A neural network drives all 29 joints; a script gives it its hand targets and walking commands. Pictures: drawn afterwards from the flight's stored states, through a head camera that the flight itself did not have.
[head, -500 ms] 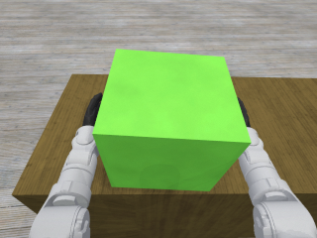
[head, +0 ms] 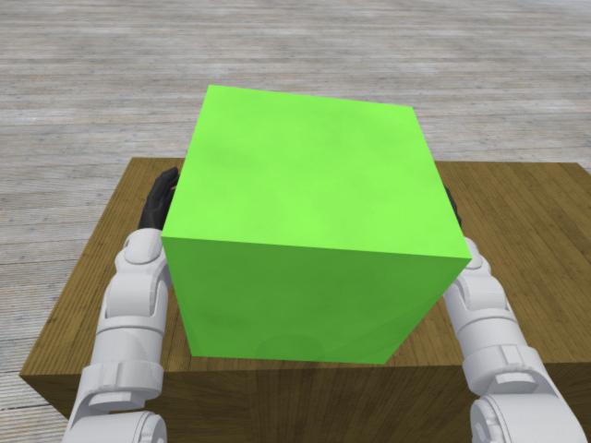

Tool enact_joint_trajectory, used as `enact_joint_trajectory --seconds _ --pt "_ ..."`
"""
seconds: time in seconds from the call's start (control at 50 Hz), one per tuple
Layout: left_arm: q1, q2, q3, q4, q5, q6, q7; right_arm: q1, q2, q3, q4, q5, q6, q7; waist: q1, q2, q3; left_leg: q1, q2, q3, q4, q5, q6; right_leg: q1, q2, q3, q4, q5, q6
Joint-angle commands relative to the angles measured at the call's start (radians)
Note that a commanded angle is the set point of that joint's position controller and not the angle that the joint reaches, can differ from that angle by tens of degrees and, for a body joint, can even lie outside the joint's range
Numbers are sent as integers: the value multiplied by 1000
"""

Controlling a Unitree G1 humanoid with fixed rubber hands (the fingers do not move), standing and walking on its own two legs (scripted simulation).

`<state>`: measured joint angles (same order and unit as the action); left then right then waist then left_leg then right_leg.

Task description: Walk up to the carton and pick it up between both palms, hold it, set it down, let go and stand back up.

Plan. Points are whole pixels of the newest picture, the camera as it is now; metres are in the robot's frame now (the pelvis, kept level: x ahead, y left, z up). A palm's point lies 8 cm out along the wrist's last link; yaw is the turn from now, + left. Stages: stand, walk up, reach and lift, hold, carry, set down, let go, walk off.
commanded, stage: reach and lift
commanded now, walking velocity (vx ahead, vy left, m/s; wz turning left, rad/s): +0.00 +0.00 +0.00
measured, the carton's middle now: (301, 231) +0.40 -0.03 +0.10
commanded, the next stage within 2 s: hold in 1.72 s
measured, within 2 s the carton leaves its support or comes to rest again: neither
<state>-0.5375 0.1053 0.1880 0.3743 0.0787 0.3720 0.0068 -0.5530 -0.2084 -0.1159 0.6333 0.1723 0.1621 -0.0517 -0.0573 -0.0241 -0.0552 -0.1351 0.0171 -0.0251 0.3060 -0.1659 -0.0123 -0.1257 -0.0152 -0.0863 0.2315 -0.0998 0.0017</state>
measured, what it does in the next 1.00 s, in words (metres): stands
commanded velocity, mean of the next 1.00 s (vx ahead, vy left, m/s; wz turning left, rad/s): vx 0.00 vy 0.00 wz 0.00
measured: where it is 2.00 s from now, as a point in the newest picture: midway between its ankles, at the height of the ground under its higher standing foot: outside the picture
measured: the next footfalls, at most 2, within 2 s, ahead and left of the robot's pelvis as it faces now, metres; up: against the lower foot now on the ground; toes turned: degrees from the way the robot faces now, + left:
none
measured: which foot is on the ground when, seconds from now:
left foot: down 0.00-1.00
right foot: down 0.00-1.00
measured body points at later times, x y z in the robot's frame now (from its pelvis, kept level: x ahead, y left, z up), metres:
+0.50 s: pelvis +0.00 +0.00 +0.00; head -0.04 +0.02 +0.45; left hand +0.39 +0.18 +0.19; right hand +0.37 -0.21 +0.18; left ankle +0.00 +0.12 -0.75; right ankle +0.02 -0.12 -0.75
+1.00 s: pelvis -0.01 +0.00 +0.00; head -0.06 +0.02 +0.45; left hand +0.38 +0.18 +0.22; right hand +0.37 -0.21 +0.21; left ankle +0.00 +0.12 -0.75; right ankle +0.02 -0.12 -0.75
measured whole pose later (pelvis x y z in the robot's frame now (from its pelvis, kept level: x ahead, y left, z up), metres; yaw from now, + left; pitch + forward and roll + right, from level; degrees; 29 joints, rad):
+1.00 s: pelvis -0.01 +0.00 +0.00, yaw -2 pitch -3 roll -1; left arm -0.68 0.12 0.31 0.23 0.15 0.73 -0.06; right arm -0.76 -0.24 -0.08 0.62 0.25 0.44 -0.08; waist -0.06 -0.02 -0.08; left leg -0.08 0.02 0.01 0.30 -0.16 -0.01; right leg -0.09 -0.01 -0.05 0.23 -0.09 0.00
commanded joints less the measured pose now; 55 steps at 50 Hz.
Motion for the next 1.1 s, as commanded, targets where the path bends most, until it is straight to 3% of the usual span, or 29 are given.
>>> enact_joint_trajectory --seconds 0.0,0.08,0.2,0.34,0.4,0.48,0.54,0.68,0.7,0.86,1.02,1.08 --pt "-611 -587 -402 -174 -65 29 -132 -764 551 323 -305 28 -37 136 -7 -4 -310 66 -51 -4 -42 175 0 118 55 25 -1 68 4" --pt "-631 -598 -429 -222 -86 57 -134 -827 563 350 -370 63 -24 130 -13 30 -387 100 -56 -1 -20 241 -10 145 60 29 12 111 6" --pt "-622 -571 -375 -200 -60 122 -152 -810 551 332 -307 68 35 125 -16 28 -306 65 -56 13 -48 167 -1 156 56 34 5 71 5" --pt "-625 -546 -380 -309 -71 167 -170 -843 578 425 -441 139 81 93 -5 6 -382 87 -72 21 -6 321 -8 271 59 52 33 263 22" --pt "-627 -541 -365 -307 -64 198 -178 -827 553 415 -423 144 110 83 -16 14 -319 89 -67 19 -12 310 -14 249 61 53 26 236 20" --pt "-632 -524 -377 -384 -80 235 -186 -833 540 444 -491 179 144 73 -18 6 -346 113 -67 18 6 379 -23 266 66 59 30 290 22" --pt "-652 -525 -381 -405 -74 260 -188 -818 517 421 -460 185 172 73 -34 37 -312 126 -58 16 2 382 -35 236 71 58 22 242 17" --pt "-704 -510 -358 -406 -80 305 -191 -884 501 389 -461 197 210 87 -26 53 -328 94 -53 20 -23 292 -33 230 69 61 13 158 6" --pt "-704 -501 -334 -355 -65 314 -194 -883 491 368 -411 181 221 91 -25 45 -281 73 -50 22 -38 241 -29 214 67 61 7 120 4" --pt "-758 -505 -289 -295 -53 321 -195 -977 520 347 -359 171 214 113 3 25 -335 44 -49 31 -51 164 -6 224 69 60 9 69 4" --pt "-803 -507 -272 -239 -64 318 -203 -1021 555 338 -313 171 212 109 -5 9 -334 28 -55 34 -44 149 7 228 68 58 9 79 12" --pt "-815 -499 -283 -253 -80 315 -205 -1043 568 355 -344 185 215 99 -8 0 -361 28 -64 34 -31 178 8 251 66 63 16 126 17"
